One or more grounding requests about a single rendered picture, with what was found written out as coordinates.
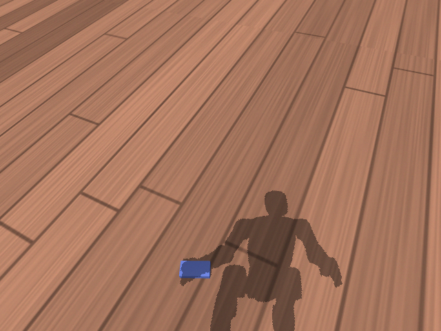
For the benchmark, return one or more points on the small box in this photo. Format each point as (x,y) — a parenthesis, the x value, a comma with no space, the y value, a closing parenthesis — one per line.
(195,269)

